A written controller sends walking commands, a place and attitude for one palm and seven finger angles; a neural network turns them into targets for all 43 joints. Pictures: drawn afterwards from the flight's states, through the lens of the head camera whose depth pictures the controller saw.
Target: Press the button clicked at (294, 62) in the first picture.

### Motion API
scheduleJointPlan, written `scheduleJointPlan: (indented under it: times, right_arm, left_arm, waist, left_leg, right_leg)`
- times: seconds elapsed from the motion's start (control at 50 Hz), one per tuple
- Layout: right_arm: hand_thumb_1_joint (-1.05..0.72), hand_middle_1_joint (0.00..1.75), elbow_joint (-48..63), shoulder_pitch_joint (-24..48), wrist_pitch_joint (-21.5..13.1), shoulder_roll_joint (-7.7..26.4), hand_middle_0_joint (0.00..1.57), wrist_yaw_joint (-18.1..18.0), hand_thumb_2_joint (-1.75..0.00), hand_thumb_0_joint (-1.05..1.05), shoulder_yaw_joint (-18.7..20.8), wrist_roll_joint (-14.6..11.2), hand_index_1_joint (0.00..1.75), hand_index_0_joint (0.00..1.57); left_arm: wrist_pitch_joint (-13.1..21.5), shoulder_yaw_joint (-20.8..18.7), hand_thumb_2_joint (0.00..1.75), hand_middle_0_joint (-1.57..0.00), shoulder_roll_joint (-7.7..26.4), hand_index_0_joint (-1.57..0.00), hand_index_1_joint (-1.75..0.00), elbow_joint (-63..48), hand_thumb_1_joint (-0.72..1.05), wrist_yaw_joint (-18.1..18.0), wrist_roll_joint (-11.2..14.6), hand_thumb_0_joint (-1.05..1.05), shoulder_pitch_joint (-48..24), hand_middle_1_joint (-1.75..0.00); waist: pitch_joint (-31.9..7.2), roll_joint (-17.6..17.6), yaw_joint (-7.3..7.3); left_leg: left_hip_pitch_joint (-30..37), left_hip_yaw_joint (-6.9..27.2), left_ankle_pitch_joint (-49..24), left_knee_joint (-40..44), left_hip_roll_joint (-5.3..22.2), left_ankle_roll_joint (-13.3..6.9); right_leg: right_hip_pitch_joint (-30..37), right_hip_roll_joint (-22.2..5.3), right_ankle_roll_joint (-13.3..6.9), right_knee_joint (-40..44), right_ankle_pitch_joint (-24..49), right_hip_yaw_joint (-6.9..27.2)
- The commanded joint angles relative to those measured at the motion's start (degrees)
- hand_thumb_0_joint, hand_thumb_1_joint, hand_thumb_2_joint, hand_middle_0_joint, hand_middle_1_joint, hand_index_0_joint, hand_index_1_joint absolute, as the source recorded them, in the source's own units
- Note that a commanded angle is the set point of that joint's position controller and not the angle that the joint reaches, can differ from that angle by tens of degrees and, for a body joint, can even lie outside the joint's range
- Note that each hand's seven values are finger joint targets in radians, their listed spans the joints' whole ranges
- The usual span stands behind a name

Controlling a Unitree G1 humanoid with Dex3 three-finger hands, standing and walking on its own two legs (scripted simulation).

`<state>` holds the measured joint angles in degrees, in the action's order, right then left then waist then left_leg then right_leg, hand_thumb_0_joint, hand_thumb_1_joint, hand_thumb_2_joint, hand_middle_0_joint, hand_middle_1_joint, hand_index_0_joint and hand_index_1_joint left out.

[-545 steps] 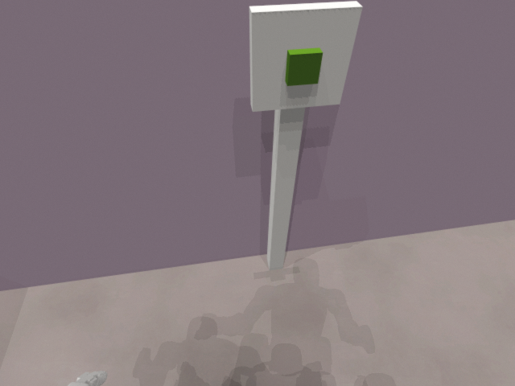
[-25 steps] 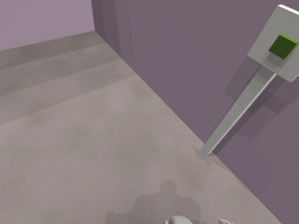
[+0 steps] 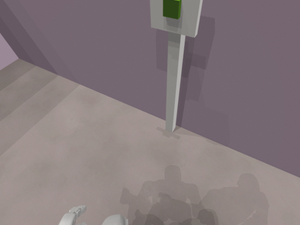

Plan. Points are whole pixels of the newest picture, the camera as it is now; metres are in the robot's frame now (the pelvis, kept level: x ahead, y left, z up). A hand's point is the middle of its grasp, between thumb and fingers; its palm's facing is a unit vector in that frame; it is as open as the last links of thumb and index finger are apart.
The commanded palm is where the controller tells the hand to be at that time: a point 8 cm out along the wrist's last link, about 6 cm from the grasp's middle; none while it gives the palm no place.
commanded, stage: turn to face it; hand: left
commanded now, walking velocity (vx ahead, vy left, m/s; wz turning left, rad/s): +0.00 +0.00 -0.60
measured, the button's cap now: (172, 7) +0.81 -0.08 +0.17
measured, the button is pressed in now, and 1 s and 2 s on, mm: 0 0 0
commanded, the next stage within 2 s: take the last steps up to it in 0.76 s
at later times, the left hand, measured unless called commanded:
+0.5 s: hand out of the picture +0.08 +0.25 -0.18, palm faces -0.19 -0.96 -0.20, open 7.3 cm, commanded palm none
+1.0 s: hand (116, 221) +0.16 +0.12 -0.15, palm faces -0.49 -0.85 -0.22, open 7.3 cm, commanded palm none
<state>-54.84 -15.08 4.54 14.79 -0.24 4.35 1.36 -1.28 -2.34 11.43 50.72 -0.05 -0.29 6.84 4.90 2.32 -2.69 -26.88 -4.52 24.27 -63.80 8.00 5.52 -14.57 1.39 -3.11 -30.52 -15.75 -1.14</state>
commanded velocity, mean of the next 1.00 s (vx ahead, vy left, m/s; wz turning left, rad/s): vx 0.05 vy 0.01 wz -0.37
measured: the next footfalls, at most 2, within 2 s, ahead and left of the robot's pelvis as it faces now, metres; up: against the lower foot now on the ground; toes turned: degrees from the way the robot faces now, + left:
left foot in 0.38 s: +0.06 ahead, +0.13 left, +0.00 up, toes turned -11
right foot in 0.88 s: -0.06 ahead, -0.09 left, +0.00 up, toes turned -31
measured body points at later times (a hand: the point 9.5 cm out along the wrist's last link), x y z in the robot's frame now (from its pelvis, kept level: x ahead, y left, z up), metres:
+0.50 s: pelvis -0.01 +0.05 +0.00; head +0.03 +0.08 +0.45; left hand +0.09 +0.30 -0.17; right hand +0.05 -0.22 -0.11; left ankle +0.02 +0.14 -0.74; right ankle -0.04 -0.08 -0.67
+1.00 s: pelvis -0.03 +0.02 +0.00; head -0.02 -0.01 +0.45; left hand +0.18 +0.16 -0.13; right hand -0.18 -0.19 -0.16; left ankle +0.02 +0.14 -0.69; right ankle -0.10 -0.06 -0.74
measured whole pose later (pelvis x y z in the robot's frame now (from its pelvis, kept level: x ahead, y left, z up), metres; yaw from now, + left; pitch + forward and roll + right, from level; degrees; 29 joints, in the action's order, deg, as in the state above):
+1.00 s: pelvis -0.03 +0.02 +0.00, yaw -28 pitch +0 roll +0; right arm -60.3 -20.0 3.8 13.4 -0.2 3.6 1.6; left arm 0.2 -1.2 9.0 55.0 -0.2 -0.8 8.3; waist 1.6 3.1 -3.3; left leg -21.7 -6.5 27.6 -51.9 6.4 2.7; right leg -10.6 -0.3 -1.4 -28.8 -18.0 -3.7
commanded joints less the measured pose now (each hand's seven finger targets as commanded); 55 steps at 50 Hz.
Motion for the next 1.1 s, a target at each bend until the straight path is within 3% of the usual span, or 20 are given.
scheduleJointPlan:
  times: [0.0,0.1,0.22,0.32,0.34,0.38,0.4,0.44,0.5,0.68,0.76,0.82,0.84,0.86,0.88,0.9,0.92,0.94,1.0,1.08]
  right_arm:
    - [-0.9,0.3,4.43,-0.34,-1.81,4.01,0.2,-0.51,-0.9,0.0,0.92,0.04,0.3,0.2]
    - [-0.9,0.3,6.05,4.12,-2.05,4.13,0.2,-0.71,-0.9,0.0,0.88,-0.02,0.3,0.2]
    - [-0.9,0.3,8.29,8.57,-2.84,3.56,0.2,-1.1,-0.9,0.0,0.44,-0.64,0.3,0.2]
    - [-0.9,0.3,7.13,2.65,-3.77,3.12,0.2,-1.89,-0.9,0.0,0.27,-1.45,0.3,0.2]
    - [-0.9,0.3,6.36,-0.09,-4.23,4.37,0.2,-2.28,-0.9,0.0,0.4,-1.48,0.3,0.2]
    - [-0.9,0.3,8.18,1.64,-4.14,11.95,0.2,-2.12,-0.9,0.0,1.63,-0.67,0.3,0.2]
    - [-0.9,0.3,9.35,2.81,-3.84,11.29,0.2,-1.95,-0.9,0.0,1.22,-0.09,0.3,0.2]
    - [-0.9,0.3,10.54,9.42,-4.22,6.47,0.2,-2.28,-0.9,0.0,-0.12,-0.09,0.3,0.2]
    - [-0.9,0.3,9.67,6.47,-4.87,5.5,0.2,-2.23,-0.9,0.0,-0.38,-0.02,0.3,0.2]
    - [-0.9,0.3,3.99,-3.81,-4.82,6.53,0.2,-1.69,-0.9,0.0,0.95,0.19,0.3,0.2]
    - [-0.9,0.3,1.96,-4.79,-4.56,7.51,0.2,-1.33,-0.9,0.0,1.39,0.33,0.3,0.2]
    - [-0.9,0.3,1.18,-4.34,-4.38,7.02,0.2,-1.04,-0.9,0.0,1.39,-0.16,0.3,0.2]
    - [-0.9,0.3,0.99,-5.46,-4.31,4.61,0.2,-0.77,-0.9,0.0,0.93,-0.66,0.3,0.2]
    - [-0.9,0.3,2.65,-3.79,-4.13,-0.46,0.2,-0.56,-0.9,0.0,-0.63,-0.85,0.3,0.2]
    - [-0.9,0.3,3.61,-0.56,-3.29,0.5,0.2,-0.83,-0.9,0.0,-0.91,-0.53,0.3,0.2]
    - [-0.9,0.3,3.18,0.37,-2.87,0.2,0.2,-0.56,-0.9,0.0,-0.87,-0.17,0.3,0.2]
    - [-0.9,0.3,1.99,-0.17,-2.89,0.49,0.2,-0.38,-0.9,0.0,-0.87,0.2,0.3,0.2]
    - [-0.9,0.3,0.28,-0.63,-3.1,1.7,0.2,-0.08,-0.9,0.0,-0.6,0.39,0.3,0.2]
    - [-0.9,0.3,-2.49,-2.92,-3.77,0.7,0.2,0.86,-0.9,0.0,-0.34,0.62,0.3,0.2]
    - [-0.9,0.3,-2.34,-2.11,-4.05,0.04,0.2,1.18,-0.9,0.0,-0.05,0.55,0.3,0.2]
  left_arm:
    - [1.37,-3.05,0.9,-0.2,11.74,-0.2,-0.3,-2.37,0.9,-0.92,-0.14,0.0,3.44,-0.3]
    - [1.15,-3.33,0.9,-0.2,12.14,-0.2,-0.3,-1.81,0.9,-0.64,-0.37,0.0,5.72,-0.3]
    - [0.66,-3.89,0.9,-0.2,12.69,-0.2,-0.3,-1.5,0.9,-0.96,-0.81,0.0,7.76,-0.3]
    - [0.05,-4.06,0.9,-0.2,12.77,-0.2,-0.3,-2.07,0.9,-1.13,-0.59,0.0,4.1,-0.3]
    - [-0.13,-3.82,0.9,-0.2,11.52,-0.2,-0.3,-2.5,0.9,-0.99,-0.17,0.0,3.4,-0.3]
    - [-0.42,-3.03,0.9,-0.2,7.18,-0.2,-0.3,-3.44,0.9,-0.13,0.03,0.0,6.03,-0.3]
    - [-0.86,-3.8,0.9,-0.2,9.43,-0.2,-0.3,-3.03,0.9,-0.06,-0.89,0.0,5.98,-0.3]
    - [-2.01,-4.89,0.9,-0.2,10.3,-0.2,-0.3,-0.26,0.9,0.57,-1.68,0.0,8.73,-0.3]
    - [-1.98,-4.28,0.9,-0.2,7.93,-0.2,-0.3,0.25,0.9,1.14,-1.43,0.0,9.08,-0.3]
    - [-1.74,-2.1,0.9,-0.2,4.05,-0.2,-0.3,-1.27,0.9,0.9,-0.9,0.0,1.2,-0.3]
    - [-0.96,-1.43,0.9,-0.2,3.05,-0.2,-0.3,-0.84,0.9,0.51,-0.63,0.0,1.38,-0.3]
    - [0.12,-1.7,0.9,-0.2,4.39,-0.2,-0.3,1.03,0.9,0.14,-0.7,0.0,5.99,-0.3]
    - [0.98,-1.98,0.9,-0.2,7.79,-0.2,-0.3,2.17,0.9,-0.3,-1.04,0.0,8.21,-0.3]
    - [1.84,-2.75,0.9,-0.2,12.71,-0.2,-0.3,3.35,0.9,-1.07,-1.25,0.0,10.79,-0.3]
    - [1.7,-2.44,0.9,-0.2,13.56,-0.2,-0.3,4.1,0.9,-1.34,-0.47,0.0,12.78,-0.3]
    - [1.5,-2.03,0.9,-0.2,12.0,-0.2,-0.3,4.12,0.9,-1.38,-0.58,0.0,11.13,-0.3]
    - [1.98,-2.48,0.9,-0.2,11.03,-0.2,-0.3,4.4,0.9,-1.61,-0.77,0.0,9.49,-0.3]
    - [2.27,-1.92,0.9,-0.2,9.55,-0.2,-0.3,4.57,0.9,-1.49,-0.63,0.0,8.43,-0.3]
    - [3.24,-1.15,0.9,-0.2,7.04,-0.2,-0.3,5.24,0.9,-1.17,-0.53,0.0,7.84,-0.3]
    - [4.31,-1.44,0.9,-0.2,5.98,-0.2,-0.3,6.8,0.9,-1.18,-0.88,0.0,11.01,-0.3]
  waist:
    - [-6.93,-9.48,2.3]
    - [-6.03,-9.42,3.36]
    - [-7.63,-10.46,4.78]
    - [-10.33,-10.04,1.62]
    - [-11.51,-7.39,0.32]
    - [-9.05,15.87,1.47]
    - [-6.17,11.34,1.1]
    - [-2.24,9.59,4.78]
    - [-2.89,6.03,4.11]
    - [-4.5,7.96,-0.34]
    - [-6.74,10.33,-0.11]
    - [-8.87,6.65,2.83]
    - [-10.42,-0.79,3.53]
    - [-11.13,-17.02,4.71]
    - [-10.42,-15.57,6.4]
    - [-7.13,-11.89,5.99]
    - [-5.31,-17.89,5.4]
    - [-3.19,-15.32,4.96]
    - [0.34,-9.63,3.68]
    - [2.53,-9.52,4.14]
  left_leg:
    - [-4.97,2.81,-4.6,-0.21,-0.4,1.17]
    - [-5.59,3.91,-3.95,3.15,-1.83,1.08]
    - [-0.97,4.51,0.6,14.37,-4.74,-0.34]
    - [13.79,3.93,-6.32,34.93,-7.3,-2.12]
    - [22.18,4.98,-11.17,41.1,-4.75,-3.03]
    - [26.54,25.22,-16.09,49.78,17.53,-10.7]
    - [18.45,24.0,-14.12,49.71,19.88,-13.93]
    - [11.71,14.4,-10.25,50.93,12.02,-10.89]
    - [16.0,6.88,-20.52,48.12,7.84,-9.82]
    - [22.6,3.58,-34.64,43.91,11.44,-14.2]
    - [22.35,2.7,-38.48,40.77,12.2,-13.71]
    - [17.26,-0.78,-32.58,34.52,10.08,-9.3]
    - [11.18,-3.55,-22.71,28.33,7.45,-5.57]
    - [-1.62,-7.35,5.7,20.26,0.78,-2.33]
    - [-2.64,-1.83,12.35,13.89,-0.04,-2.09]
    - [-4.32,0.63,9.69,10.48,-0.19,-2.48]
    - [-7.5,1.19,7.38,8.53,-0.21,-2.63]
    - [-7.67,1.87,3.11,6.56,-0.34,-2.52]
    - [-5.78,0.56,-4.83,7.14,-0.27,-1.99]
    - [-7.25,0.66,-7.68,9.69,-0.25,-1.64]
  right_leg:
    - [7.81,-12.76,-4.58,10.66,28.15,13.66]
    - [7.04,-12.58,-6.3,12.02,19.21,19.44]
    - [7.84,-12.75,-8.59,10.36,22.1,26.6]
    - [2.58,-9.6,-4.83,4.95,26.57,28.1]
    - [-3.0,-6.34,-2.19,1.59,21.32,25.68]
    - [-19.24,4.3,4.34,-19.38,-16.55,9.68]
    - [-17.06,1.4,5.25,-29.73,-17.37,7.49]
    - [-16.24,0.08,6.45,-38.18,-9.47,7.2]
    - [-17.98,-0.75,7.26,-41.41,-4.79,5.06]
    - [-12.61,-3.81,7.61,-21.14,-10.74,-1.03]
    - [-6.29,-2.58,6.07,-11.23,-10.48,-3.08]
    - [5.65,-2.82,4.84,5.95,4.68,-3.51]
    - [14.02,-9.03,3.43,11.12,13.89,3.01]
    - [20.22,-22.07,-1.36,12.97,27.05,18.33]
    - [15.46,-25.81,-6.14,12.89,26.2,19.27]
    - [12.92,-22.94,-7.1,14.26,15.38,15.43]
    - [13.02,-21.0,-6.42,16.31,8.28,17.33]
    - [11.6,-19.34,-5.7,17.59,2.76,16.08]
    - [7.32,-16.32,-4.15,19.36,-1.06,10.25]
    - [7.48,-17.8,-4.96,21.82,-3.47,10.57]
